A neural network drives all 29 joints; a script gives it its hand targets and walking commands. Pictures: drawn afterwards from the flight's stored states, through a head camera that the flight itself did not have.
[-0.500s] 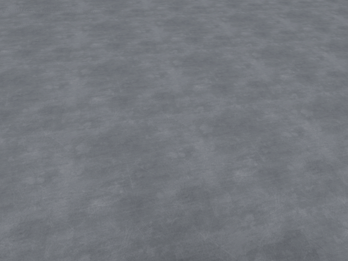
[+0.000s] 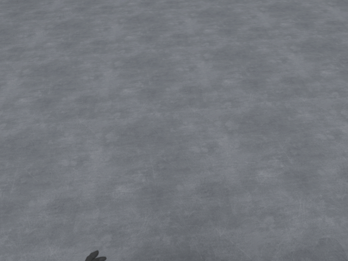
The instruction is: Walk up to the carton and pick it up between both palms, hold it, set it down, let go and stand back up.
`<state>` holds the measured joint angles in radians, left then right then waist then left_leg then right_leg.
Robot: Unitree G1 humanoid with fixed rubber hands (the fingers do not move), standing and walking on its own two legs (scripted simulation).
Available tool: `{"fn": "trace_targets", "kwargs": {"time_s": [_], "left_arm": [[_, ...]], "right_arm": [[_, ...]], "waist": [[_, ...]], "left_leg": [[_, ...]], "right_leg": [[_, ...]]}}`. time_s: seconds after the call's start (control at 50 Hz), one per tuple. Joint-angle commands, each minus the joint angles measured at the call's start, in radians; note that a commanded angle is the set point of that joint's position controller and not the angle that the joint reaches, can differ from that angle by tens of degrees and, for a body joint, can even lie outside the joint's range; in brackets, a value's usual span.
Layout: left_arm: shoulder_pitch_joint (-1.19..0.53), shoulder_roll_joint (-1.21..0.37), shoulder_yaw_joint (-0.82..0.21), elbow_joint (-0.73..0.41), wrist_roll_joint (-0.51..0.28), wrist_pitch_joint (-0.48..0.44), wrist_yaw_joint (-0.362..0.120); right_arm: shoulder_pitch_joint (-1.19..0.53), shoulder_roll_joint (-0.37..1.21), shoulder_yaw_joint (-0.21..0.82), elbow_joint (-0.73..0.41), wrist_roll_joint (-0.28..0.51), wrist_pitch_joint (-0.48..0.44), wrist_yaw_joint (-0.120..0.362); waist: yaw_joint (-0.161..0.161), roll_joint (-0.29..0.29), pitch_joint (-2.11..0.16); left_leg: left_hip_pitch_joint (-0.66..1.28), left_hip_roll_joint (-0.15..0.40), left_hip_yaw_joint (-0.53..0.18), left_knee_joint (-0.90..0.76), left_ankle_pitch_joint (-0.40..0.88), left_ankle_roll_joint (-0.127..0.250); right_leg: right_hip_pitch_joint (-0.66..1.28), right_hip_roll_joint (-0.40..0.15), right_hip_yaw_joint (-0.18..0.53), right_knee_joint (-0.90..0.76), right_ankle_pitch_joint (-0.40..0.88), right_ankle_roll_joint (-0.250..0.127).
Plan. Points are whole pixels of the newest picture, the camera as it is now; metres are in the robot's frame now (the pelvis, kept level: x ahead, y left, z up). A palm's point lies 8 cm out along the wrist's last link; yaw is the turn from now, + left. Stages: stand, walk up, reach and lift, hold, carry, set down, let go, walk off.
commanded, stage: walk up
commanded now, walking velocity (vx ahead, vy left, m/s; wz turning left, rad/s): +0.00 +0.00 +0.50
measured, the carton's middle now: out of the picture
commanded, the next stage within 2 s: none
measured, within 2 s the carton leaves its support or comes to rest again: neither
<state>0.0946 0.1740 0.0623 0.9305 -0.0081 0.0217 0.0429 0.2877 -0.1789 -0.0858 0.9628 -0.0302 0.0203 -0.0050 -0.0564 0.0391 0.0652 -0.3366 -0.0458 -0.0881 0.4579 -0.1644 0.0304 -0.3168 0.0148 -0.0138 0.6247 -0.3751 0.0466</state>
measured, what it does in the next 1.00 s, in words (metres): steps on the spot, turning left: right foot, then left foot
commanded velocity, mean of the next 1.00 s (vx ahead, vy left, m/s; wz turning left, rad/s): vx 0.00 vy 0.00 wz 0.50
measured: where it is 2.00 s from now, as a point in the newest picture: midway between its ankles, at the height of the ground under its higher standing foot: outside the picture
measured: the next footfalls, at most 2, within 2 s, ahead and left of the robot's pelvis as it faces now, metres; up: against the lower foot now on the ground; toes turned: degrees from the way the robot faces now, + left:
right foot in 0.04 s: +0.02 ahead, -0.12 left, +0.00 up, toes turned +0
left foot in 0.52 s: -0.03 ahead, +0.11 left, +0.00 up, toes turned +26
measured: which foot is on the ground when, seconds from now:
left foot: down 0.00-0.04, up 0.06-0.50, down 0.52-1.00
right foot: up 0.00-0.02, down 0.04-0.52, up 0.54-1.00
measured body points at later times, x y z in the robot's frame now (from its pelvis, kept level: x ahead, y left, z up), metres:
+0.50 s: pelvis -0.02 +0.00 -0.01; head +0.03 +0.02 +0.44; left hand -0.10 +0.23 -0.16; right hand +0.17 -0.20 -0.15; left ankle -0.07 +0.09 -0.74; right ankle -0.02 -0.12 -0.74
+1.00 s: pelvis -0.02 -0.01 +0.00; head +0.02 +0.01 +0.45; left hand -0.03 +0.27 -0.13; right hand +0.12 -0.22 -0.15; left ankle -0.06 +0.09 -0.74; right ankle +0.04 -0.12 -0.72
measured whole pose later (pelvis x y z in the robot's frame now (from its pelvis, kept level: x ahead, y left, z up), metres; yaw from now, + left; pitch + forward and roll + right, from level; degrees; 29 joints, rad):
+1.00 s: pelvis -0.02 -0.01 +0.00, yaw +30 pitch +2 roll -1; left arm 0.10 0.20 0.07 0.91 0.00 0.03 0.03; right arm 0.26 -0.20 -0.07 0.97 -0.03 0.02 0.00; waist -0.05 0.02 0.07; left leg -0.28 -0.03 -0.07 0.47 -0.22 0.02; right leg -0.35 -0.01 -0.02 0.69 -0.40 0.06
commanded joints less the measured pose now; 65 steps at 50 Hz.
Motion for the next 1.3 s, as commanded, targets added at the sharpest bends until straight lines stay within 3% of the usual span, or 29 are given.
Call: {"fn": "trace_targets", "kwargs": {"time_s": [0.0, 0.02, 0.04, 0.06, 0.08, 0.1, 0.14, 0.26, 0.38, 0.44, 0.48, 0.5, 0.52, 0.54, 0.58, 0.6, 0.64, 0.68, 0.8, 0.9, 0.96, 1.0, 1.02, 1.04, 1.06, 1.08, 1.1, 1.14, 1.28], "left_arm": [[0.195, 0.108, 0.028, -0.017, 0.001, -0.031, 0.016], [0.235, 0.194, 0.045, -0.020, 0.020, -0.039, 0.021], [0.152, 0.268, 0.051, -0.056, 0.025, -0.035, 0.018], [0.159, 0.226, 0.047, -0.057, 0.035, -0.032, 0.015], [0.101, 0.161, 0.028, -0.064, 0.035, -0.037, 0.011], [0.050, 0.137, 0.020, -0.076, 0.035, -0.039, 0.009], [0.045, 0.127, 0.015, -0.088, 0.032, -0.047, 0.011], [0.228, 0.153, 0.023, -0.024, 0.036, -0.067, 0.007], [0.265, 0.199, 0.038, -0.003, 0.050, -0.065, -0.009], [0.262, 0.220, 0.049, 0.004, 0.049, -0.054, -0.016], [0.258, 0.215, 0.051, 0.016, 0.037, -0.037, -0.020], [0.276, 0.176, 0.041, 0.001, 0.028, -0.028, -0.026], [0.229, 0.063, 0.012, -0.065, 0.027, -0.024, -0.020], [0.126, 0.132, 0.023, -0.079, 0.033, -0.009, -0.007], [0.138, 0.117, 0.024, -0.045, 0.016, -0.004, -0.019], [0.140, 0.129, 0.028, -0.037, 0.024, -0.004, -0.024], [0.177, 0.144, 0.035, -0.019, 0.040, 0.002, -0.031], [0.183, 0.133, 0.036, -0.018, 0.034, 0.008, -0.031], [0.089, 0.121, 0.036, -0.055, 0.023, 0.017, -0.015], [0.032, 0.103, 0.029, -0.079, 0.010, 0.003, -0.005], [0.059, 0.100, 0.027, -0.079, -0.002, -0.010, 0.000], [0.152, 0.097, 0.026, -0.052, -0.001, -0.024, 0.004], [0.204, 0.162, 0.043, -0.042, 0.016, -0.036, 0.012], [0.211, 0.260, 0.056, -0.060, 0.028, -0.043, 0.013], [0.193, 0.284, 0.060, -0.065, 0.025, -0.033, 0.004], [0.157, 0.220, 0.043, -0.075, 0.028, -0.032, -0.001], [0.092, 0.180, 0.030, -0.084, 0.027, -0.032, -0.002], [0.032, 0.155, 0.019, -0.109, 0.028, -0.033, 0.004], [0.193, 0.173, 0.026, -0.045, 0.036, -0.061, 0.004]], "right_arm": [[-0.020, -0.160, -0.039, -0.065, 0.015, -0.009, -0.008], [0.011, -0.080, -0.022, -0.075, 0.020, -0.007, -0.011], [0.021, -0.052, -0.022, -0.086, 0.016, -0.010, -0.024], [-0.056, -0.114, -0.029, -0.098, -0.012, -0.006, -0.018], [-0.055, -0.112, -0.036, -0.078, -0.013, -0.001, -0.004], [-0.013, -0.101, -0.038, -0.053, -0.012, 0.005, 0.011], [0.028, -0.097, -0.040, -0.026, -0.010, 0.019, 0.034], [-0.085, -0.080, -0.027, -0.061, 0.003, 0.038, 0.029], [-0.180, -0.061, -0.006, -0.104, 0.015, 0.043, 0.039], [-0.163, -0.074, -0.004, -0.108, 0.016, 0.034, 0.040], [-0.073, -0.095, -0.007, -0.083, 0.000, 0.013, 0.032], [-0.004, -0.187, -0.029, -0.073, -0.019, -0.010, 0.023], [0.019, -0.324, -0.055, -0.081, 0.008, -0.023, 0.016], [0.113, -0.301, -0.059, -0.041, 0.025, -0.022, 0.004], [-0.035, -0.205, -0.025, -0.065, 0.015, -0.017, -0.012], [-0.091, -0.194, -0.019, -0.084, 0.019, -0.014, -0.020], [-0.114, -0.184, -0.011, -0.097, 0.019, -0.016, -0.019], [-0.096, -0.201, -0.013, -0.093, 0.018, -0.028, -0.012], [-0.030, -0.210, -0.017, -0.066, 0.008, -0.037, -0.009], [-0.015, -0.219, -0.026, -0.058, 0.001, -0.029, -0.008], [-0.037, -0.218, -0.030, -0.055, 0.001, -0.021, -0.008], [-0.078, -0.212, -0.031, -0.057, 0.016, -0.011, -0.009], [-0.061, -0.167, -0.021, -0.062, 0.026, -0.011, -0.012], [-0.019, -0.054, 0.004, -0.084, 0.033, -0.011, -0.014], [-0.052, -0.138, -0.018, -0.086, 0.005, -0.001, -0.024], [-0.070, -0.159, -0.029, -0.072, -0.004, 0.007, -0.014], [-0.055, -0.141, -0.032, -0.055, -0.006, 0.012, 0.002], [-0.007, -0.127, -0.035, -0.023, -0.004, 0.026, 0.029], [-0.094, -0.102, -0.027, -0.046, 0.005, 0.044, 0.027]], "waist": [[0.086, 0.071, -0.156], [0.079, -0.139, -0.170], [0.055, -0.269, -0.125], [0.085, -0.188, -0.095], [0.047, -0.130, -0.044], [0.013, -0.138, -0.024], [0.006, -0.188, -0.028], [0.069, -0.203, -0.046], [0.092, -0.242, -0.073], [0.083, -0.249, -0.089], [0.024, -0.149, -0.115], [-0.002, 0.041, -0.187], [-0.010, 0.278, -0.172], [-0.067, 0.146, -0.194], [0.013, 0.107, -0.077], [0.031, 0.124, -0.060], [0.053, 0.092, -0.091], [0.059, 0.063, -0.108], [0.032, 0.102, -0.076], [0.019, 0.117, -0.096], [0.035, 0.130, -0.118], [0.094, 0.099, -0.129], [0.097, 0.013, -0.161], [0.072, -0.256, -0.189], [0.096, -0.259, -0.166], [0.072, -0.182, -0.109], [0.040, -0.165, -0.054], [0.017, -0.211, -0.028], [0.070, -0.209, -0.058]], "left_leg": [[-0.040, 0.177, -0.247, -0.035, 0.109, 0.038], [-0.227, 0.079, -0.126, 0.181, -0.218, -0.021], [-0.334, -0.029, 0.056, 0.380, -0.436, -0.055], [-0.276, 0.062, 0.027, 0.517, -0.400, -0.058], [-0.235, 0.065, 0.010, 0.584, -0.316, -0.056], [-0.221, 0.067, 0.028, 0.634, -0.255, -0.062], [-0.229, 0.065, 0.056, 0.703, -0.200, -0.083], [-0.265, 0.072, 0.111, 0.553, -0.208, -0.127], [-0.112, 0.071, 0.194, 0.328, -0.290, -0.080], [-0.015, 0.058, 0.219, 0.188, -0.268, -0.052], [0.197, 0.065, 0.200, -0.077, -0.025, -0.033], [0.423, 0.233, -0.012, -0.160, 0.130, -0.004], [0.465, 0.516, -0.297, -0.123, 0.639, 0.143], [0.402, 0.504, -0.246, -0.092, 0.697, 0.212], [0.288, 0.372, -0.112, -0.123, 0.535, 0.163], [0.270, 0.329, -0.080, -0.135, 0.497, 0.135], [0.254, 0.291, -0.046, -0.128, 0.542, 0.132], [0.253, 0.282, -0.054, -0.126, 0.511, 0.134], [0.233, 0.279, -0.160, -0.144, 0.325, 0.161], [0.196, 0.282, -0.232, -0.112, 0.339, 0.174], [0.165, 0.275, -0.268, -0.074, 0.430, 0.147], [0.084, 0.222, -0.247, -0.014, 0.352, 0.075], [-0.058, 0.168, -0.198, 0.072, 0.145, 0.011], [-0.258, 0.025, -0.025, 0.316, -0.308, -0.048], [-0.226, 0.028, 0.036, 0.473, -0.458, -0.060], [-0.193, 0.054, -0.002, 0.571, -0.405, -0.052], [-0.191, 0.068, 0.006, 0.624, -0.335, -0.053], [-0.197, 0.070, 0.044, 0.687, -0.241, -0.079], [-0.220, 0.074, 0.107, 0.553, -0.222, -0.130]], "right_leg": [[0.309, -0.046, 0.003, -0.308, 0.148, -0.014], [0.468, -0.303, 0.220, -0.409, 0.075, -0.055], [0.333, -0.526, 0.369, -0.417, 0.227, -0.162], [0.184, -0.508, 0.345, -0.431, 0.189, -0.216], [0.108, -0.415, 0.251, -0.433, 0.183, -0.191], [0.085, -0.346, 0.152, -0.417, 0.221, -0.156], [0.117, -0.289, 0.039, -0.382, 0.356, -0.145], [0.296, -0.323, -0.020, -0.296, 0.663, -0.176], [0.263, -0.365, -0.072, -0.225, 0.714, -0.198], [0.247, -0.392, -0.073, -0.174, 0.679, -0.177], [0.133, -0.375, -0.137, -0.033, 0.544, -0.091], [-0.061, -0.309, -0.201, 0.186, 0.273, -0.024], [-0.303, -0.142, -0.213, 0.348, -0.271, 0.033], [-0.262, -0.162, -0.070, 0.458, -0.270, 0.032], [-0.267, -0.176, -0.032, 0.473, -0.124, 0.031], [-0.264, -0.175, -0.027, 0.466, -0.058, 0.029], [-0.228, -0.145, -0.034, 0.492, 0.007, 0.028], [-0.223, -0.130, -0.027, 0.475, 0.032, 0.032], [-0.231, -0.091, -0.009, 0.307, 0.004, 0.045], [-0.132, -0.048, 0.000, 0.171, -0.043, 0.025], [-0.010, -0.018, -0.002, 0.032, -0.037, 0.010], [0.191, -0.017, -0.024, -0.244, 0.149, 0.005], [0.380, -0.146, 0.059, -0.335, 0.199, -0.011], [0.516, -0.460, 0.308, -0.371, 0.370, -0.071], [0.294, -0.528, 0.329, -0.348, 0.467, -0.174], [0.202, -0.463, 0.267, -0.368, 0.419, -0.183], [0.141, -0.398, 0.179, -0.374, 0.350, -0.156], [0.128, -0.315, 0.054, -0.372, 0.354, -0.128], [0.278, -0.339, -0.032, -0.300, 0.595, -0.171]]}}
